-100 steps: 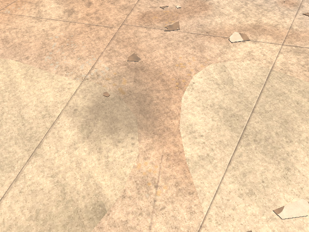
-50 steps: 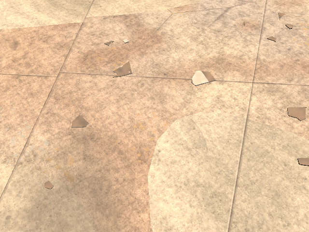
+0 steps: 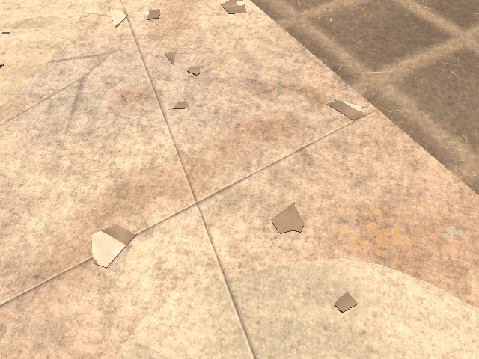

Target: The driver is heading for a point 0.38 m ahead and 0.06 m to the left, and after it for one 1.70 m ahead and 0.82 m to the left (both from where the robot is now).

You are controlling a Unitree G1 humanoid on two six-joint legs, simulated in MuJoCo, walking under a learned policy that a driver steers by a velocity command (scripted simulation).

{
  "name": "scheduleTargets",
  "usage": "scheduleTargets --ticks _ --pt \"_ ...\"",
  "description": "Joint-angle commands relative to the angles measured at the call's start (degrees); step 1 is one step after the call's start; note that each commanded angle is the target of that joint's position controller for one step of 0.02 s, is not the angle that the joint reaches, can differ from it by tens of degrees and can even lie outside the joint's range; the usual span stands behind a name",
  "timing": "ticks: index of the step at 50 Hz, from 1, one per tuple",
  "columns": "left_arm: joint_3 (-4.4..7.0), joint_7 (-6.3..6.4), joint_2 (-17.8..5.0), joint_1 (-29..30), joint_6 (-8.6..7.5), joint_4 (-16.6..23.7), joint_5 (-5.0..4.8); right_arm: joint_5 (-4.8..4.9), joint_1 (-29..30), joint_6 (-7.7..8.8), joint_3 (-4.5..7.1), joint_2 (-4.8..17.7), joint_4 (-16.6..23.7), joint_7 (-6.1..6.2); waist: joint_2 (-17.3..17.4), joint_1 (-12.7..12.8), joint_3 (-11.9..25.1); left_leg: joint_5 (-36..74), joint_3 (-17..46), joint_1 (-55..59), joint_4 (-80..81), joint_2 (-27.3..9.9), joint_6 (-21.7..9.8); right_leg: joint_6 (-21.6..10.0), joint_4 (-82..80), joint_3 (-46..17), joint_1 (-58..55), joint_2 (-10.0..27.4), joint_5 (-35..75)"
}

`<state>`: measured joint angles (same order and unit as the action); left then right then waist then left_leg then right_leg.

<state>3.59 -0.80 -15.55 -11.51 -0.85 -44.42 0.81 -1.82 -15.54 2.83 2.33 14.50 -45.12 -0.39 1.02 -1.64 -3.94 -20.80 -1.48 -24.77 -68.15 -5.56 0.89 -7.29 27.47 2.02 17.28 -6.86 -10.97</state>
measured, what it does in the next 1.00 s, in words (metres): walks ahead: left foot, then right foot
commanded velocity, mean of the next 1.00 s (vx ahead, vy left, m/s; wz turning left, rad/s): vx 0.24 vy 0.00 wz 0.05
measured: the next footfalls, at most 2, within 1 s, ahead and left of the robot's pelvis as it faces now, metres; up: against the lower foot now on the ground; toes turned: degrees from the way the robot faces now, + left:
left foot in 0.40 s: +0.40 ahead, +0.09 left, +0.00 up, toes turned -9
right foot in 0.94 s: +0.37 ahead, -0.09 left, +0.00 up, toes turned +12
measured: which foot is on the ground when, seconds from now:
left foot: up 0.00-0.38, down 0.40-0.94, up 0.96-1.00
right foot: down 0.00-0.40, up 0.42-0.92, down 0.94-1.00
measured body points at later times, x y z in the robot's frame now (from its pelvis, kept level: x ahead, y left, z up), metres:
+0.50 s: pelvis +0.26 +0.03 +0.00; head +0.30 +0.04 +0.44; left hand +0.33 +0.30 -0.14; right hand +0.38 -0.23 -0.11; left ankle +0.36 +0.10 -0.73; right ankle +0.10 -0.05 -0.64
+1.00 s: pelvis +0.31 +0.00 +0.01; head +0.33 -0.02 +0.46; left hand +0.40 +0.29 -0.09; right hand +0.44 -0.27 -0.12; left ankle +0.34 +0.10 -0.71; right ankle +0.33 -0.10 -0.73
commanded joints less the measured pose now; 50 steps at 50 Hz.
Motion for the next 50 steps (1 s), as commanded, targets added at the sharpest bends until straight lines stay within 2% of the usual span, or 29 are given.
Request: scheduleTargets --ticks 1,4,7,13,15,16,17,18,19,20,21,22,23,24,25,27,30,34,37,39,42,44,45,46,47,48,49,50 --pt "1.71 0.38 -6.8 -3.0 -1.93 2.5 -0.87 -1.2 -3.7 -1.23 1.45 5.9 3.4 -0.35 -1.9 -0.6 5.9 1.8 2.1 -7.9 3.0 -1.7 1.2 -9.5 -13.6 -18.3 -9.7 15.1 22.2" --pt "2.17 0.22 -8.4 -6.4 -2.45 1.4 -0.65 -1.03 1.5 -2.03 1.23 4.9 5.3 -0.65 -2.2 0.6 3.6 7.8 1.4 -11.1 9.1 -1.3 2.3 -8.9 -15.9 -18.0 -7.7 13.4 17.6" --pt "2.2 0.25 -8.4 -10.5 -2.48 0.4 -0.72 -0.88 8.8 -2.01 1.12 5.0 7.6 -0.65 -3.2 3.2 1.7 14.0 1.8 -15.4 16.7 -0.7 2.7 -7.6 -16.4 -19.5 -10.4 12.9 15.6" --pt "1.98 1.02 -8.3 -16.7 -2.68 -1.3 -0.3 -0.3 18.3 -0.98 0.21 4.4 10.8 -1.35 -4.3 7.0 1.2 19.5 1.1 -15.5 29.0 2.3 1.2 -6.1 -12.7 -20.2 -18.0 13.6 23.1" --pt "1.48 1.53 -7.6 -16.7 -2.67 -2.1 -0.09 -0.2 17.6 -0.22 -0.11 3.9 10.6 -1.39 -4.6 6.4 0.6 19.7 -0.2 -10.3 33.7 3.8 -0.8 -4.0 -10.3 -17.9 -18.5 13.7 33.2" --pt "1.3 1.69 -7.6 -16.1 -2.77 -2.4 -0.01 -0.27 15.4 0.17 -0.03 4.1 9.8 -1.24 -5.2 5.5 1.1 19.1 -0.6 -5.6 35.7 4.8 -2.1 -2.5 -8.7 -16.9 -18.0 13.6 38.3" --pt "1.27 1.85 -8.1 -15.3 -3.03 -2.5 0.05 -0.43 11.8 0.51 0.39 5.1 8.5 -0.88 -5.9 4.0 2.6 17.8 -1.0 -0.3 36.9 6.4 -3.3 -1.0 -5.6 -16.4 -18.2 13.4 44.8" --pt "1.33 1.98 -8.7 -14.3 -3.24 -2.7 0.05 -0.46 6.2 0.94 0.92 6.3 6.4 -0.39 -6.2 1.5 5.0 17.8 -1.6 5.7 39.0 8.0 -4.5 0.3 0.0 -15.5 -19.0 12.4 50.5" --pt "1.29 1.87 -9.1 -12.9 -3.49 -2.8 -0.31 -0.55 -0.6 1.74 1.21 6.9 4.3 0.15 -4.9 -2.5 8.0 25.2 -1.1 14.3 44.0 6.9 -5.8 1.5 9.1 -13.1 -17.5 10.0 48.5" --pt "0.65 1.86 -6.8 -13.3 -3.84 -1.2 -0.55 -1.04 -8.4 2.38 1.71 10.1 2.8 0.75 -0.4 -4.5 14.8 42.7 8.4 28.4 40.2 -3.3 -8.1 2.8 22.8 -11.2 -8.9 6.7 28.8" --pt "0.06 2.03 -2.2 -24.7 -3.23 -2.4 -2.88 -0.84 -9.4 1.88 3.0 15.2 2.3 0.4 14.7 0.3 23.3 73.9 30.9 42.3 37.7 -20.7 -20.7 6.1 43.8 -5.9 5.5 -3.2 -20.5" --pt "0.48 2.41 -6.7 -23.9 -2.57 -3.7 -0.03 2.29 -8.8 1.04 2.64 11.8 2.4 -0.39 7.0 0.6 24.0 74.5 35.1 38.5 41.4 -18.2 -21.6 6.0 47.6 -8.4 7.6 -0.9 -19.8" --pt "0.41 2.18 -6.6 -17.7 -2.27 -2.9 0.75 2.81 -2.8 0.89 1.8 8.2 3.1 -0.52 3.3 1.6 16.3 67.6 27.8 32.1 42.9 -14.7 -20.1 6.6 47.7 -8.3 10.2 2.0 -15.8" --pt "0.08 1.99 -6.3 -12.7 -2.15 -1.8 1.34 2.4 0.8 0.7 1.09 5.6 3.7 -0.55 0.7 1.5 11.3 62.5 23.0 26.8 45.0 -11.3 -18.1 6.8 45.2 -7.3 11.9 3.8 -13.8" --pt "0.09 1.67 -6.2 -9.7 -1.54 -0.7 1.49 2.3 1.4 0.55 0.99 5.6 3.5 -0.32 1.2 1.8 8.6 60.1 20.1 23.3 46.9 -8.6 -16.5 7.1 43.3 -6.8 12.4 5.2 -12.5" --pt "-0.21 1.18 -5.0 -10.0 -0.02 -0.3 1.58 2.28 0.6 0.08 1.29 6.7 2.2 -0.21 2.7 3.5 8.2 57.8 16.7 17.5 48.7 -5.1 -14.6 7.9 38.9 -5.9 8.1 5.7 -11.0" --pt "-0.67 1.46 -3.8 -9.6 1.26 0.2 1.2 1.63 0.2 -0.5 2.24 8.8 2.0 -0.3 3.3 4.3 10.1 52.7 16.0 14.0 49.4 -3.8 -14.8 9.2 35.0 -4.6 6.8 5.2 -11.0" --pt "-0.69 2.1 -4.3 -3.4 2.78 2.0 1.13 1.19 -0.9 -2.56 3.12 9.7 2.4 -0.05 5.0 2.5 8.6 24.9 20.1 9.6 52.5 -2.2 -13.9 9.6 29.1 -4.6 8.5 5.9 -9.8" --pt "-0.85 2.36 -4.3 0.9 3.06 3.2 0.86 0.91 -1.7 -3.81 3.71 10.0 2.8 0.17 6.0 0.8 6.3 6.8 24.7 8.7 54.5 -1.5 -13.1 9.6 24.3 -5.5 9.6 5.8 -9.1" --pt "-1.03 2.66 -4.1 2.4 2.74 3.6 0.47 0.64 -1.9 -4.4 4.08 10.2 3.0 0.23 6.4 0.0 5.5 3.9 27.0 9.0 54.1 -1.3 -12.8 9.4 20.9 -5.7 8.8 5.1 -9.9" --pt "-1.32 3.25 -4.1 2.2 1.81 4.0 -0.41 0.32 -1.5 -5.08 4.49 10.4 3.4 0.08 7.1 -0.3 5.6 8.6 30.0 10.0 52.2 -1.2 -12.3 8.4 14.7 -5.9 5.2 3.5 -12.1" --pt "-1.43 3.66 -4.1 -0.5 1.01 3.7 -0.99 0.45 -0.1 -5.49 4.62 10.4 3.7 -0.08 7.6 0.9 5.8 13.1 32.0 9.9 50.6 -0.6 -11.0 7.1 7.1 -5.9 0.4 2.3 -12.2" --pt "-1.42 3.96 -4.1 -2.9 0.52 3.2 -0.99 0.84 1.1 -5.65 4.59 10.2 3.9 -0.06 7.1 2.5 5.8 12.6 32.0 8.6 49.3 0.6 -9.4 6.4 -0.1 -5.8 -3.8 2.2 -9.0" --pt "-1.08 4.38 -5.2 -5.0 0.0 2.8 -0.68 1.42 1.9 -5.61 4.36 9.4 4.3 0.1 5.6 3.6 5.7 7.7 30.7 5.5 47.3 2.9 -6.7 5.6 -8.4 -7.3 -9.1 4.2 -5.6" --pt "-0.21 4.86 -9.7 -3.7 -0.21 3.6 0.14 1.89 -0.7 -5.42 3.53 6.0 4.7 0.22 -3.7 1.2 6.2 -4.8 24.3 1.0 38.8 8.2 -3.3 2.9 -15.4 -18.1 -12.8 15.3 -10.1" --pt "0.58 4.69 -14.2 1.8 0.2 6.0 0.67 2.17 -1.5 -5.05 3.59 5.5 5.6 0.61 -13.7 -0.1 4.0 -11.1 9.7 -7.8 25.5 17.6 -1.1 -3.0 -18.4 -32.6 -10.9 28.0 -4.6" --pt "0.46 4.27 -11.8 1.4 0.53 5.3 1.17 0.01 -0.4 -5.03 4.73 10.5 4.8 0.79 -7.9 0.2 3.5 -11.1 8.2 -5.5 13.8 12.3 -0.3 -6.6 -14.8 -28.7 -5.5 29.2 8.0" --pt "-0.64 3.94 -7.8 2.9 0.52 5.9 0.6 0.12 -1.4 -5.19 5.09 10.7 3.8 0.52 -4.9 -1.3 3.9 -8.7 8.1 -3.6 9.0 11.6 -0.2 -6.1 -13.0 -23.1 -4.5 25.7 14.4"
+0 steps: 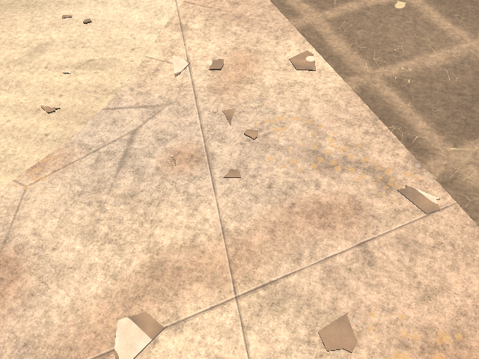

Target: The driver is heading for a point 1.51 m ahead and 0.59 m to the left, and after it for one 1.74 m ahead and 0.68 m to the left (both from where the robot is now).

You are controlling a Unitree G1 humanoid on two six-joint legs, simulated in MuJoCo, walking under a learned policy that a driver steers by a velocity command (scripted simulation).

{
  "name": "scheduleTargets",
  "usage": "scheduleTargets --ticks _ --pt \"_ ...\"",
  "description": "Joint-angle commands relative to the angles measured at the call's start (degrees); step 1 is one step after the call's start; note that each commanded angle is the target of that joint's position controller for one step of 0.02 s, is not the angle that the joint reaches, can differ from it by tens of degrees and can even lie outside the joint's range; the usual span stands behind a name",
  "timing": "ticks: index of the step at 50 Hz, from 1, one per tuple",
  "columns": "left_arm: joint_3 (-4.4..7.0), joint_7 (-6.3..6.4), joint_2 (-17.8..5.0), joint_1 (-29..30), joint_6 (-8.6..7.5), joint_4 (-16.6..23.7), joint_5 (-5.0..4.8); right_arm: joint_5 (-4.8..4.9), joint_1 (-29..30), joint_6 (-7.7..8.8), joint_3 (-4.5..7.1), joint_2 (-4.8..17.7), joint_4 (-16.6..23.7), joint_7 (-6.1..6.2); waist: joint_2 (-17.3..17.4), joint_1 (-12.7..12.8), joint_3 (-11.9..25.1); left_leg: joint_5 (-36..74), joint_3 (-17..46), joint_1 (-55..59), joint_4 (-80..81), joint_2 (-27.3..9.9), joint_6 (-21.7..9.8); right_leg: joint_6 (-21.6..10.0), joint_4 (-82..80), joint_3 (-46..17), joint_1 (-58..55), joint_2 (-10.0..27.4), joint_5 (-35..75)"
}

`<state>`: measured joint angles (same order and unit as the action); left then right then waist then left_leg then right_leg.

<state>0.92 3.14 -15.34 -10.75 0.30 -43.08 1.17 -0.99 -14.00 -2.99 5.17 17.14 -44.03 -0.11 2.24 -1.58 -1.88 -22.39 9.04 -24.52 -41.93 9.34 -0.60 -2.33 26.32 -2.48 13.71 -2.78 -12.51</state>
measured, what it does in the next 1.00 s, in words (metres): steps on the spot, turning left: left foot, then right foot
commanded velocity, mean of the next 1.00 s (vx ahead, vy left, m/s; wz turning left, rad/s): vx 0.11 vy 0.00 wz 0.57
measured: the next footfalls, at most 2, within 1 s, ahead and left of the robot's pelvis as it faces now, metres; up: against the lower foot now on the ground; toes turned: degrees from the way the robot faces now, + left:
left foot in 0.40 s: -0.02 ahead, +0.11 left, +0.00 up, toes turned +16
right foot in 0.94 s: +0.14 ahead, -0.02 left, +0.00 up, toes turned +38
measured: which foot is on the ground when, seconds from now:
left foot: up 0.00-0.38, down 0.40-0.94, up 0.96-1.00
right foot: down 0.00-0.40, up 0.42-0.92, down 0.94-1.00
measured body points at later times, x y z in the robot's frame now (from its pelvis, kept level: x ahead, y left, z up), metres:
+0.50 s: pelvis -0.02 +0.03 +0.00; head +0.00 +0.06 +0.44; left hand -0.02 +0.33 -0.14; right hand +0.19 -0.19 -0.10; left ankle -0.06 +0.10 -0.74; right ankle +0.00 -0.10 -0.69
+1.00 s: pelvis +0.05 +0.04 +0.00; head +0.06 +0.03 +0.45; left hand +0.03 +0.35 -0.09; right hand +0.25 -0.17 -0.13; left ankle -0.06 +0.10 -0.71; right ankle +0.11 -0.04 -0.74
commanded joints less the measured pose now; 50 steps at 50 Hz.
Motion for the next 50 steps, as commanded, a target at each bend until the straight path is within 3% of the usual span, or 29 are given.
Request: scheduleTargets --ticks 1,3,4,9,15,18,19,20,21,22,23,24,25,27,30,32,34,41,44,46,47,48,49,50 --pt "1.59 -0.26 -6.4 3.7 -0.65 4.8 0.03 -0.74 -4.1 0.11 2.14 7.2 1.8 0.01 -5.8 -2.3 1.2 -4.2 -3.1 -3.6 -21.3 -3.7 1.8 -9.4 -10.7 -12.5 -0.7 17.9 19.5" --pt "1.45 -0.12 -6.0 3.8 -0.62 5.6 0.22 -0.52 -4.8 -0.9 1.85 6.6 1.4 -0.89 -10.1 -1.8 2.2 -1.9 -4.9 -5.9 -26.2 -4.1 2.9 -8.2 -8.8 -6.4 -4.5 14.5 25.4" --pt "1.58 -0.24 -6.1 2.3 -0.54 5.4 0.33 -0.2 -3.4 -1.17 1.62 6.4 1.8 -1.24 -10.1 -0.7 2.4 -1.5 -5.6 -6.8 -25.8 -4.5 3.5 -8.3 -8.2 -5.0 -6.2 14.2 27.3" --pt "2.97 -0.49 -8.5 -4.5 -0.49 3.5 0.33 0.32 2.8 -1.8 0.52 5.0 4.4 -2.17 -11.0 3.4 3.3 -3.0 -7.2 -8.4 -16.5 -6.5 4.7 -10.0 -6.3 -4.3 -14.9 17.3 29.5" --pt "4.06 -1.9 -10.4 -3.1 -0.37 3.3 0.7 1.13 4.9 -1.83 -0.47 3.9 6.5 -2.52 -13.1 3.5 4.2 -4.9 -12.0 3.4 -2.5 -7.6 2.1 -9.2 -4.2 0.2 -9.6 18.7 28.1" --pt "4.58 -2.26 -11.4 -2.3 0.09 3.0 0.16 1.16 3.3 -1.25 -0.58 3.8 6.7 -2.42 -12.8 2.0 4.8 -0.5 -13.7 9.3 8.2 -7.0 0.1 -7.2 -0.2 1.9 -7.7 19.1 25.3" --pt "4.66 -2.24 -11.3 -1.8 0.33 2.8 -0.37 0.64 1.5 -0.73 -0.63 3.7 6.2 -2.1 -10.9 0.3 5.0 6.2 -13.8 14.2 16.4 -6.5 -0.8 -4.7 3.4 4.0 -4.7 18.1 20.6" --pt "4.55 -2.33 -10.3 -4.0 0.5 2.2 -0.21 -0.25 0.2 0.06 -0.15 6.0 5.8 -1.46 -4.3 -0.3 5.4 11.3 -6.9 20.7 23.4 -9.4 -1.8 -0.9 10.7 7.1 1.7 15.9 10.9" --pt "3.32 -2.67 -5.0 -6.5 1.13 4.0 1.06 -0.57 -0.4 0.94 0.84 12.4 7.0 -0.81 12.2 2.1 5.4 26.9 15.1 27.6 25.2 -26.6 -5.2 3.6 26.2 11.8 16.3 9.0 -20.8" --pt "2.9 -1.56 -5.7 0.6 2.18 7.2 0.86 0.15 -4.9 1.02 2.59 17.2 6.6 -0.83 13.0 -3.2 4.2 41.5 20.9 21.5 23.4 -32.0 -14.5 4.1 32.6 4.6 21.2 3.1 -25.4" --pt "3.27 -1.39 -7.3 1.4 2.67 6.7 0.44 0.45 -4.6 0.89 1.83 13.8 5.8 -0.73 6.2 -1.9 2.1 39.6 16.2 21.2 23.3 -28.9 -15.4 4.1 36.7 1.4 21.9 5.0 -21.5" --pt "3.5 -1.71 -7.6 0.6 2.51 5.7 -0.35 0.77 -0.4 0.68 0.9 10.8 6.3 -0.46 4.7 0.2 -0.3 35.4 11.8 18.6 24.0 -24.8 -13.8 3.9 36.5 0.4 21.3 5.5 -16.2" --pt "3.74 -1.97 -8.2 -0.5 2.1 4.6 -0.44 0.61 3.2 0.43 0.41 9.3 6.9 -0.24 4.2 1.9 -0.5 32.6 9.0 18.2 24.3 -21.1 -11.6 4.0 35.1 0.1 20.4 5.8 -12.3" --pt "4.06 -2.51 -8.8 -2.6 2.1 3.5 0.55 1.05 3.6 0.57 0.03 8.2 7.2 0.13 5.0 2.2 2.3 36.8 7.0 19.5 23.6 -18.4 -11.0 4.7 36.6 0.7 18.6 4.8 -8.7" --pt "3.82 -2.75 -7.6 -1.9 2.52 3.8 0.21 1.06 0.9 1.03 0.42 9.1 6.5 -0.05 3.3 1.5 3.5 35.3 8.6 21.0 23.4 -18.1 -11.2 5.2 35.2 0.4 19.4 4.1 -7.5" --pt "3.79 -2.98 -7.8 -0.5 2.58 4.2 0.75 0.74 -1.6 1.06 0.59 9.3 5.8 -0.11 4.4 0.3 3.7 14.6 12.2 21.4 26.7 -17.3 -12.2 5.4 31.8 0.3 20.5 4.1 -7.2" --pt "3.85 -3.35 -8.1 2.1 2.36 4.8 1.12 0.14 -2.9 1.1 0.58 9.1 5.5 -0.35 6.0 -0.9 1.3 -3.9 16.9 20.7 30.4 -17.2 -13.1 5.5 27.5 0.1 22.4 3.9 -7.2" --pt "3.02 -3.8 -7.0 7.0 -0.72 6.0 0.63 -0.56 -6.4 2.82 1.2 10.7 4.2 -0.59 4.4 -2.2 -0.4 -6.6 22.6 17.7 29.1 -16.8 -14.7 4.1 14.6 -0.6 17.4 1.8 -8.6" --pt "2.71 -3.39 -6.9 5.0 -1.74 6.0 -0.32 -0.66 -4.4 3.27 1.35 10.7 4.6 -1.09 4.3 0.0 -0.5 -6.9 24.7 10.5 27.4 -15.3 -13.4 2.6 7.7 -0.8 7.1 0.1 -9.2" --pt "2.58 -2.26 -6.1 -3.3 -2.66 3.6 -0.52 -0.24 -0.3 3.4 1.02 9.3 5.3 -0.83 1.6 5.8 -0.4 -8.1 21.3 -0.8 22.1 -10.9 -9.5 1.4 -4.0 0.1 -10.9 0.0 -1.6" --pt "3.32 -1.4 -9.2 -8.0 -3.28 2.4 0.16 0.16 -0.8 4.04 0.12 6.1 5.4 -0.54 -4.0 7.6 1.6 -11.6 16.1 -8.7 13.7 -7.2 -6.6 0.4 -6.7 -5.8 -21.1 6.4 -6.2" --pt "4.31 -0.86 -15.3 -12.4 -3.55 2.7 1.24 1.06 -1.0 4.7 -1.49 0.9 7.2 -0.54 -15.7 8.6 6.4 -13.1 3.9 -14.3 -3.9 0.3 -3.7 -3.9 -16.2 -28.2 -25.5 21.9 -28.3" --pt "5.17 -1.2 -17.2 -11.2 -3.31 1.4 1.56 -0.58 -1.1 4.79 -0.78 5.3 7.0 -0.14 -11.2 6.3 1.0 -9.8 2.1 -18.4 -12.2 -0.8 -3.7 -7.6 -19.1 -39.4 -17.7 25.5 -36.5" --pt "4.31 -1.79 -13.1 -8.8 -3.31 1.4 1.01 -1.12 -1.7 4.88 -0.56 6.2 5.7 -0.43 -7.2 3.9 -3.4 -4.9 2.7 -18.8 -15.7 -4.2 -3.9 -8.4 -18.3 -35.6 -13.5 23.9 -35.2"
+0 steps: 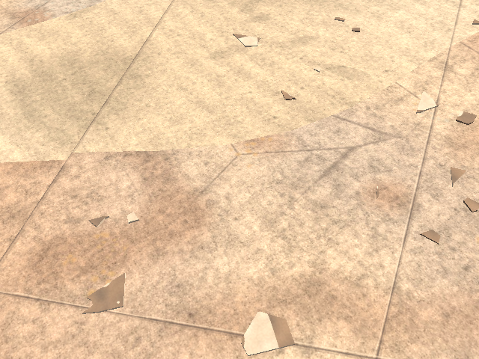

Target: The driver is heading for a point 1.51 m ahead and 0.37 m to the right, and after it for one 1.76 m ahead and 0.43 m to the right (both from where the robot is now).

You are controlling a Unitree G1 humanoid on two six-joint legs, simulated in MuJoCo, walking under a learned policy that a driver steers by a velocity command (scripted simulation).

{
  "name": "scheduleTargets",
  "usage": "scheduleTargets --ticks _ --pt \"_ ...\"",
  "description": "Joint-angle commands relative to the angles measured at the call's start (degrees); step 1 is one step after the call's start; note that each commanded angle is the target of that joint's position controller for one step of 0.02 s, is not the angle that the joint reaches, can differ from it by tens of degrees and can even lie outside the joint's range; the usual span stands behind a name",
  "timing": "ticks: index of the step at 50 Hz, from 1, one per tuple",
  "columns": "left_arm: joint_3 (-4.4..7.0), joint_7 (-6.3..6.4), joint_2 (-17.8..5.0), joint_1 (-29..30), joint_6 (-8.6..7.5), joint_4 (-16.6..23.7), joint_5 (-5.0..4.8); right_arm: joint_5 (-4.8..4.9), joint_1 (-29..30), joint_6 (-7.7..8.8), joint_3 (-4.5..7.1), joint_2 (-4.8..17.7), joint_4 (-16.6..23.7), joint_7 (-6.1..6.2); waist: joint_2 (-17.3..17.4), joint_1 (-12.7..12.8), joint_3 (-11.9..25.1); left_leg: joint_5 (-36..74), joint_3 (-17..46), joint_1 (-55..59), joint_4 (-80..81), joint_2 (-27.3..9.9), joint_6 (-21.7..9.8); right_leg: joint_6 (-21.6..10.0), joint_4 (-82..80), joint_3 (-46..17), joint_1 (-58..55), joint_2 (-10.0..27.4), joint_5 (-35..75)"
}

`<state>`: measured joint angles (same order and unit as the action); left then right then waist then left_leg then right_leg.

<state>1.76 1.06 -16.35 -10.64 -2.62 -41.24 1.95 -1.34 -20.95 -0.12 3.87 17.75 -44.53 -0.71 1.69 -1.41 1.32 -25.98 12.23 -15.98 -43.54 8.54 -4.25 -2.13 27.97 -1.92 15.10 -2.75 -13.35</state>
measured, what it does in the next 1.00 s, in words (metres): walks ahead: left foot, then right foot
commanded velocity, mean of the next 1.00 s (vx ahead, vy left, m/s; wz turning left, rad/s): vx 0.48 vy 0.00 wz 0.08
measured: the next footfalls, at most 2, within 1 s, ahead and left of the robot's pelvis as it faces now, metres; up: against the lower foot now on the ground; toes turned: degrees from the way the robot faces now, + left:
left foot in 0.40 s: +0.33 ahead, +0.12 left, +0.00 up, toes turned +5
right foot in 0.94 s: +0.65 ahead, -0.02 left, +0.00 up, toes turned +0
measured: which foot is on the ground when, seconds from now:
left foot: up 0.00-0.38, down 0.40-0.94, up 0.96-1.00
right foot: down 0.00-0.40, up 0.42-0.92, down 0.94-1.00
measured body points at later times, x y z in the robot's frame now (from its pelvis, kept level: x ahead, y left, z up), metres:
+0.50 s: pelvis +0.24 +0.05 +0.00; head +0.27 +0.06 +0.44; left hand +0.20 +0.31 -0.15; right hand +0.42 -0.19 -0.11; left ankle +0.29 +0.12 -0.74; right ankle +0.10 -0.09 -0.65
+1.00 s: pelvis +0.52 +0.04 -0.01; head +0.55 +0.03 +0.43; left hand +0.68 +0.29 -0.12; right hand +0.49 -0.22 -0.16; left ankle +0.32 +0.12 -0.66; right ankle +0.61 -0.02 -0.74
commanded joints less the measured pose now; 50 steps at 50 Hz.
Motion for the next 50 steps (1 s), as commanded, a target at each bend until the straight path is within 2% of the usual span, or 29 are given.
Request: scheduleTargets --ticks 1,2,4,8,11,14,16,17,18,19,20,21,22,23,24,26,28,30,33,36,40,43,44,45,46,47,48,49,50 --pt "2.66 -0.27 -8.6 -6.4 -0.69 -0.2 -0.37 -0.82 4.6 2.12 0.6 5.3 4.8 -0.63 -5.7 2.3 -8.3 2.8 -1.2 -26.2 -14.4 -4.9 0.3 -7.6 -20.0 -29.4 -12.8 20.1 -28.4" --pt "2.2 -0.53 -7.0 -5.2 -1.03 -0.1 -0.47 -0.82 4.0 2.11 0.61 5.1 4.0 -1.29 -7.2 1.6 -7.7 5.9 -2.3 -24.7 -14.0 -5.5 1.0 -6.4 -20.4 -23.6 -12.3 17.0 -21.7" --pt "1.87 -0.71 -6.1 -7.2 -1.92 -1.6 -0.5 -1.38 5.1 1.94 0.36 4.7 3.5 -2.1 -8.9 2.2 -6.0 10.5 -4.0 -23.8 -15.8 -5.7 2.0 -6.3 -20.3 -16.3 -12.5 13.9 -8.3" --pt "2.01 -1.48 -5.8 -11.5 -2.99 -4.6 -1.32 -1.46 11.9 1.87 -0.44 3.6 5.3 -2.41 -7.9 3.2 -5.8 14.8 -7.3 -27.5 -12.4 -7.5 3.6 -7.9 -20.3 -10.4 -15.1 13.5 7.9" --pt "1.7 -1.72 -4.9 -13.4 -2.89 -6.5 -1.43 -1.4 19.3 1.88 -1.86 1.4 7.4 -2.91 -8.1 4.5 -6.2 18.6 -13.2 -23.9 -2.4 -9.6 4.5 -7.9 -19.9 -5.7 -13.6 11.9 17.4" --pt "1.98 -1.62 -6.5 -16.2 -2.76 -8.6 -1.24 -0.76 23.7 1.96 -2.71 0.5 8.6 -3.13 -8.6 5.5 -6.3 18.8 -16.2 -16.6 6.7 -9.1 3.1 -7.3 -18.7 -4.4 -12.7 13.1 23.6" --pt "2.14 -1.41 -7.6 -16.7 -2.5 -9.6 -1.19 -0.64 22.6 2.05 -2.5 1.5 8.2 -2.49 -8.6 4.3 -6.0 17.7 -16.8 -12.1 9.7 -8.1 1.0 -6.8 -16.3 -4.4 -14.1 15.1 31.0" --pt "2.15 -1.29 -8.0 -16.3 -2.36 -10.0 -1.2 -0.74 20.0 2.18 -2.15 2.3 7.4 -1.95 -8.4 2.6 -4.6 16.4 -17.1 -7.9 11.3 -6.7 -0.1 -6.1 -12.5 -3.6 -15.0 15.2 39.6" --pt "2.14 -1.18 -8.3 -16.3 -2.13 -10.4 -1.32 -0.89 14.7 2.47 -1.62 3.3 5.5 -1.34 -7.7 0.1 -1.6 16.1 -17.5 -1.0 13.8 -5.1 -1.4 -5.4 -5.6 -2.3 -15.7 14.5 47.6" --pt "1.89 -1.1 -7.9 -16.2 -1.91 -10.7 -1.61 -1.35 6.2 3.07 -0.9 4.7 2.5 -0.64 -5.9 -3.8 3.3 17.8 -17.1 10.6 16.5 -4.8 -3.1 -4.2 4.9 0.1 -12.5 12.4 47.8" --pt "1.13 -1.19 -6.0 -15.7 -1.97 -9.1 -1.76 -2.45 -3.2 3.52 0.19 8.4 0.7 0.24 -1.7 -7.6 9.9 9.2 -5.8 24.7 18.1 -15.6 -5.6 -3.3 19.9 1.6 -2.1 10.3 31.0" --pt "-0.42 -1.54 1.4 -21.3 -1.8 -7.1 -2.65 -2.91 -5.8 3.32 1.41 13.8 0.3 0.72 12.7 -4.2 17.0 4.5 22.5 38.2 22.6 -33.4 -12.0 -1.1 40.1 4.7 16.9 0.8 -13.4" --pt "1.66 -0.96 -6.8 -17.6 -1.34 -8.1 -0.99 -0.15 -4.7 2.8 1.23 11.0 0.0 0.48 5.0 -5.6 14.2 3.3 28.1 32.6 26.9 -32.0 -12.6 -2.1 45.0 -1.4 21.1 1.3 -14.7" --pt "1.91 -1.27 -6.6 -13.2 -1.48 -6.7 -1.17 0.23 1.0 2.81 0.41 8.1 -0.1 0.43 3.5 -2.7 4.9 6.5 17.7 25.1 27.7 -28.9 -11.2 -2.7 44.4 -1.7 22.8 4.4 -9.1" --pt "1.35 -1.65 -4.9 -11.2 -1.82 -6.5 -1.27 0.06 4.1 3.29 -0.32 5.0 0.0 0.17 2.0 -1.4 0.8 14.1 11.1 18.2 29.5 -26.0 -10.1 -2.6 41.3 -1.2 21.2 6.2 -5.6" --pt "1.18 -2.24 -3.5 -12.2 -0.65 -7.6 -0.25 0.16 5.7 4.13 -1.15 2.5 -0.9 0.27 3.2 1.9 -1.9 22.5 2.6 10.8 31.9 -21.0 -7.4 -1.6 36.8 -0.3 16.1 8.1 -3.7" --pt "1.02 -2.91 -2.2 -12.6 0.37 -8.2 0.13 0.41 4.1 5.08 -1.19 2.4 -2.3 0.17 2.7 2.8 -1.8 28.0 -0.4 9.3 33.5 -20.0 -7.8 -0.8 35.3 0.8 14.9 7.9 -2.8" --pt "1.03 -3.34 -1.7 -9.1 0.85 -7.2 0.38 0.92 2.4 5.53 -0.92 3.1 -3.8 0.17 2.2 2.9 -3.5 28.8 -2.5 9.2 35.7 -19.5 -8.3 0.1 33.0 1.8 18.2 8.6 0.1" --pt "0.87 -3.53 -1.5 -0.8 0.96 -4.5 0.34 1.01 -0.7 5.45 -1.13 2.4 -5.9 0.2 1.7 1.5 -6.1 31.4 -5.3 10.4 37.3 -18.2 -8.0 1.4 26.6 3.1 23.4 9.4 6.5" --pt "0.11 -3.64 -0.4 6.0 0.6 -2.4 -0.07 0.98 -3.2 5.51 -1.27 2.5 -7.7 0.21 1.4 0.1 -6.7 36.6 -8.0 11.3 36.9 -17.0 -6.9 1.6 16.9 4.8 21.9 8.3 12.1" --pt "-0.35 -3.4 -0.6 12.7 0.33 -0.2 -0.38 0.55 -7.3 5.34 -1.32 3.3 -10.3 0.76 1.3 -1.8 -7.4 41.4 -8.3 17.2 35.6 -18.9 -6.6 -0.1 8.8 6.2 20.6 6.2 13.8" --pt "-0.04 -3.01 -1.6 12.5 -0.11 0.2 -0.32 0.11 -6.9 4.99 -1.21 4.1 -11.6 1.42 1.5 -0.3 -6.9 51.8 -8.7 22.2 31.2 -20.6 -6.0 -2.6 5.1 6.6 17.3 4.3 8.5" --pt "0.27 -2.65 -2.1 9.6 -0.34 -0.7 -0.31 -0.04 -6.1 4.95 -1.12 4.6 -11.7 1.6 2.0 1.3 -5.3 59.9 -9.4 22.8 27.3 -20.5 -5.2 -3.7 4.1 7.1 12.7 2.6 6.0" --pt "0.83 -2.14 -3.2 3.7 -0.66 -2.6 -0.27 -0.22 -5.4 4.78 -0.99 5.1 -11.9 1.67 2.3 3.8 -2.0 66.4 -10.1 22.9 20.3 -19.9 -4.5 -4.8 2.7 7.6 5.7 0.7 4.1" --pt "1.57 -1.55 -4.4 -6.2 -1.17 -6.0 0.09 -0.12 -4.3 4.54 -0.98 5.4 -11.8 1.64 1.2 8.1 3.2 64.8 -12.7 19.8 9.3 -17.9 -3.4 -6.5 -0.6 7.9 -5.9 0.1 6.1" --pt "2.8 -0.8 -8.5 -16.3 -1.44 -8.4 1.33 0.22 -4.4 4.71 -1.53 3.8 -10.3 1.62 -2.6 11.3 9.8 47.2 -14.7 8.5 -6.9 -15.5 -2.4 -9.6 -0.9 -3.4 -20.8 10.3 1.8" --pt "4.32 -0.75 -14.3 -18.3 -1.08 -8.9 1.65 1.58 -11.6 4.84 -2.51 -2.4 -9.5 0.8 -16.0 7.1 15.8 2.0 -16.4 -13.4 -28.8 -3.7 0.6 -19.1 -5.9 -34.0 -35.9 26.5 0.6" --pt "3.97 -1.48 -11.0 -14.3 -0.37 -8.9 -1.47 -0.24 -7.5 4.85 -1.05 3.6 -9.8 0.99 -8.3 6.9 13.2 -1.7 -9.4 -19.9 -33.2 -5.5 -0.2 -19.1 -11.1 -39.5 -32.5 24.0 -2.2" --pt "3.26 -1.65 -8.1 -8.0 -0.31 -7.9 -1.98 -0.22 -2.1 5.28 -0.83 3.8 -7.7 0.75 -6.4 4.5 3.8 4.1 -9.2 -22.6 -31.6 -9.0 -0.4 -17.3 -12.0 -29.5 -24.2 21.9 -2.0"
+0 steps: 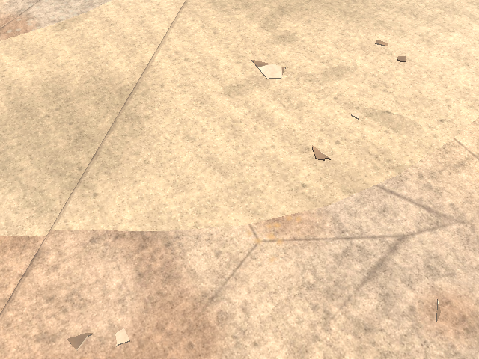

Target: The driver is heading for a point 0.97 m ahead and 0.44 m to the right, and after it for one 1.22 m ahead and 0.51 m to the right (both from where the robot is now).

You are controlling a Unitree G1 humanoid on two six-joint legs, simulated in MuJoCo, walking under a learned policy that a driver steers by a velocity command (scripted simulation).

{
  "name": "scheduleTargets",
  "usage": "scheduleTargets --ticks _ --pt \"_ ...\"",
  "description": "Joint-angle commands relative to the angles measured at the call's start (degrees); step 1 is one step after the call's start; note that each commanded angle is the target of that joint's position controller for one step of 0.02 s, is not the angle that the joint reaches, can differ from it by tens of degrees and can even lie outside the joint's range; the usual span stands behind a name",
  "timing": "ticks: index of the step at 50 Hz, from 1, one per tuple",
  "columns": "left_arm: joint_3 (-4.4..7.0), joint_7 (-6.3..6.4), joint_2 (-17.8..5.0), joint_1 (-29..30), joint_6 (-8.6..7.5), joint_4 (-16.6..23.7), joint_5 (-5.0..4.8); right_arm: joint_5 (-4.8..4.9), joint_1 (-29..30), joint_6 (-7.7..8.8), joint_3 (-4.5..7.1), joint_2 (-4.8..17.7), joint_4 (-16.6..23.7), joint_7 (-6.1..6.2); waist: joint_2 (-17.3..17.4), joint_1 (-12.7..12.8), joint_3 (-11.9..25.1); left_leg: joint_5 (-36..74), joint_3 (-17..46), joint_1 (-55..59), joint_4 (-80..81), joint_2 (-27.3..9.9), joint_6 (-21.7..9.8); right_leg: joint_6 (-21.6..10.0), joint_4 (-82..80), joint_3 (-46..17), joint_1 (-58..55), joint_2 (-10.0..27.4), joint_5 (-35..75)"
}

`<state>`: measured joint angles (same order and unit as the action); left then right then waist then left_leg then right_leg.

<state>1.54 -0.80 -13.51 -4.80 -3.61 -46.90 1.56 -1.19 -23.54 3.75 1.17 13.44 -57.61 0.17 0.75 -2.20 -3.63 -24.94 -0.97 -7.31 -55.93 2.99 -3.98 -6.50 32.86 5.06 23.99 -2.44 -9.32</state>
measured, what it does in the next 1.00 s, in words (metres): walks ahead, turning right: left foot, then right foot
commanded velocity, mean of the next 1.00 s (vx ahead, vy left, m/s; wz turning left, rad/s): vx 0.50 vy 0.00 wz -0.50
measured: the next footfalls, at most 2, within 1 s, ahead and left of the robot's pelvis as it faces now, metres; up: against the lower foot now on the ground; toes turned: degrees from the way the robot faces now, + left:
left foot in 0.46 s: +0.42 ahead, +0.09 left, +0.00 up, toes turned -15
right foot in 0.98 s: +0.57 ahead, -0.22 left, +0.00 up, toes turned -37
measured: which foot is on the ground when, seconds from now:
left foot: up 0.00-0.44, down 0.46-1.00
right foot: down 0.00-0.46, up 0.48-0.96, down 0.98-1.00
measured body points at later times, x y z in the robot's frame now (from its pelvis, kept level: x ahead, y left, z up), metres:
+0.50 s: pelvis +0.27 +0.02 +0.00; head +0.30 +0.02 +0.45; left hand +0.30 +0.30 -0.13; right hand +0.44 -0.25 -0.08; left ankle +0.38 +0.10 -0.72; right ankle +0.10 -0.06 -0.69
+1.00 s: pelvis +0.49 -0.09 -0.01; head +0.52 -0.12 +0.44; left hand +0.81 -0.02 -0.09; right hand +0.32 -0.29 -0.15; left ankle +0.39 +0.10 -0.70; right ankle +0.54 -0.19 -0.73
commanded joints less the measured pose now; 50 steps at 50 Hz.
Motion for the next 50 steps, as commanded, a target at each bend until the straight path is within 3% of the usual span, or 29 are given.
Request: scheduleTargets --ticks 1,3,6,8,10,13,17,20,21,22,23,24,25,26,27,29,34,40,44,46,47,48,49,50 --pt "2.81 -0.07 -7.8 -11.2 0.44 -2.1 -1.23 -0.34 3.5 1.91 1.61 7.2 6.1 -0.33 -2.2 4.4 4.9 6.7 3.7 -29.6 -15.6 -5.4 -0.4 -11.5 -18.8 -31.1 -26.2 19.0 0.1" --pt "2.18 0.23 -5.6 -10.5 -0.18 -3.4 -1.21 -1.25 3.8 0.74 1.35 5.5 6.5 -0.64 -2.6 1.0 2.3 8.3 3.6 -23.8 -9.5 -7.4 1.2 -8.7 -20.8 -23.7 -17.5 14.2 8.7" --pt "2.82 0.34 -7.5 -13.2 -1.04 -4.7 -1.58 -1.62 5.4 -0.89 1.1 4.1 7.8 -1.1 -2.8 0.0 2.7 9.0 2.1 -22.2 -4.2 -7.3 3.7 -9.3 -22.2 -20.2 -13.9 12.0 12.8" --pt "3.22 0.46 -8.6 -14.7 -0.89 -5.0 -1.58 -1.49 10.7 -1.32 1.06 4.2 9.8 -1.15 -3.1 0.9 0.8 12.9 1.3 -24.8 1.1 -7.8 5.2 -9.3 -24.0 -19.7 -12.3 11.1 9.3" --pt "3.27 0.41 -8.3 -17.0 -0.64 -5.5 -1.56 -1.24 16.8 -1.41 0.96 4.3 12.0 -1.15 -3.3 2.6 -0.6 17.9 0.9 -26.9 7.5 -7.8 6.4 -8.3 -24.6 -19.8 -12.6 10.0 8.1" --pt "3.53 0.42 -8.6 -20.2 -0.46 -5.9 -1.41 -0.76 22.8 -1.29 0.65 4.2 14.1 -1.29 -4.0 5.0 0.0 23.4 1.1 -26.9 14.4 -6.7 6.9 -6.8 -22.9 -20.0 -15.4 9.3 10.2" --pt "3.79 0.84 -9.1 -23.0 -0.01 -5.9 -0.71 -0.18 28.5 -0.81 0.42 4.8 17.0 -1.22 -4.8 7.1 0.5 22.8 1.4 -26.4 19.7 -5.0 6.5 -6.1 -18.4 -22.1 -20.3 10.0 16.6" --pt "4.41 1.49 -10.6 -20.4 0.24 -4.6 -0.36 0.06 25.4 0.08 0.89 6.5 17.2 -0.99 -5.8 4.5 1.3 17.9 2.4 -18.2 25.3 -3.7 5.0 -4.0 -14.0 -24.4 -20.0 10.8 19.9" --pt "4.63 1.48 -11.2 -18.9 0.17 -4.0 -0.38 0.11 21.1 0.49 1.32 7.4 16.1 -0.68 -5.8 2.5 2.8 16.0 1.9 -11.6 27.4 -2.5 4.1 -3.0 -10.5 -24.7 -18.4 10.1 22.6" --pt "4.62 1.14 -11.1 -18.1 -0.12 -3.7 -0.68 -0.16 14.0 1.25 2.05 9.0 14.1 -0.08 -3.2 -0.8 6.4 16.5 2.0 -1.5 31.2 -2.6 2.7 -1.8 -2.0 -22.9 -16.0 7.1 23.6" --pt "3.98 0.68 -8.5 -17.6 -0.65 -2.1 -1.47 -1.46 5.4 2.0 3.16 13.0 13.3 0.84 2.8 -4.1 13.7 8.4 11.5 11.1 33.5 -12.6 -0.1 -0.2 12.2 -18.9 -10.0 3.0 15.0" --pt "2.9 0.72 -3.0 -22.4 -0.59 0.0 -3.33 -2.47 2.2 1.27 4.42 18.3 13.6 1.31 15.2 -2.5 20.2 0.5 34.6 24.9 38.4 -27.6 -5.4 1.8 27.6 -11.2 7.0 -5.4 -17.6" --pt "3.41 1.15 -7.2 -23.6 0.26 -0.8 -1.66 -1.72 4.8 0.29 4.3 15.5 13.5 1.1 12.2 -0.3 17.9 -5.0 42.7 20.5 40.9 -28.7 -7.5 1.2 35.0 -10.6 13.0 -1.9 -21.7" --pt "3.75 0.96 -8.2 -20.8 0.8 -1.6 -0.77 -1.28 8.7 0.13 3.04 10.0 14.7 0.86 4.5 0.6 10.1 -5.3 34.5 13.2 41.5 -26.0 -6.5 1.1 36.9 -11.0 13.7 1.2 -16.3" --pt "3.59 0.33 -7.1 -17.8 0.92 -1.2 -0.55 -1.01 11.1 0.32 2.33 7.0 14.7 0.63 1.7 1.1 5.7 2.1 25.8 7.3 42.7 -22.9 -5.4 1.6 35.2 -10.4 12.6 3.1 -12.1" --pt "3.64 -0.7 -6.2 -15.8 1.99 -0.6 0.46 -0.79 10.8 0.98 1.81 5.5 13.6 0.74 5.5 2.2 3.2 14.0 14.8 2.2 44.4 -18.7 -3.4 2.8 32.7 -9.4 10.3 5.2 -9.3" --pt "3.04 -2.36 -4.7 -9.0 3.7 2.7 0.54 0.24 6.5 2.75 2.47 6.4 11.2 0.2 4.7 2.5 2.8 28.4 4.5 3.3 46.4 -18.4 -4.5 4.3 31.3 -7.9 15.2 6.4 -2.8" --pt "1.42 -3.78 -3.0 3.0 3.28 7.4 0.32 -0.01 3.6 2.44 2.85 7.3 9.3 0.2 4.4 0.5 -0.4 31.5 -5.6 3.3 47.4 -16.7 -3.6 4.2 13.1 -3.2 13.1 6.5 7.6" --pt "1.26 -4.03 -3.9 7.4 3.3 9.7 0.8 -0.04 0.2 1.47 3.41 9.2 7.7 0.71 4.2 -0.5 -1.4 38.3 -8.9 8.7 44.4 -18.7 -2.5 1.3 5.3 0.8 10.0 4.9 2.8" --pt "1.63 -3.55 -4.6 5.9 3.33 9.6 1.14 -0.12 -0.5 0.59 3.71 10.7 7.0 1.04 5.0 0.6 0.3 54.5 -11.4 11.4 37.3 -19.0 -1.8 -0.9 3.1 3.0 5.1 1.7 -3.1" --pt "2.07 -3.2 -5.4 2.4 3.17 8.8 1.23 -0.11 -0.9 0.03 3.9 11.6 6.7 1.16 5.3 2.3 2.7 62.1 -12.3 12.3 30.3 -19.0 -1.6 -2.3 1.9 3.7 0.6 -0.5 -5.6" --pt "2.82 -2.67 -6.5 -4.7 2.68 6.7 1.43 0.1 -0.7 -0.54 3.93 12.2 6.9 1.2 4.4 5.4 6.9 63.1 -13.4 10.2 19.7 -18.6 -1.1 -3.9 -1.1 3.7 -8.2 -2.9 -5.5" --pt "4.25 -1.73 -9.3 -15.0 2.27 3.4 1.96 -0.07 -0.1 -0.77 3.71 11.7 8.0 1.12 0.8 9.8 12.8 51.9 -14.0 0.8 4.6 -17.3 0.7 -6.3 -4.0 -1.5 -23.0 -1.0 -6.0" --pt "5.85 -0.77 -16.0 -16.7 2.29 3.6 1.79 0.2 -2.4 -0.51 2.13 4.7 11.9 0.14 -12.1 7.2 18.9 6.4 -13.5 -22.2 -14.9 -10.6 3.8 -12.2 -6.3 -28.2 -41.0 17.3 -12.0"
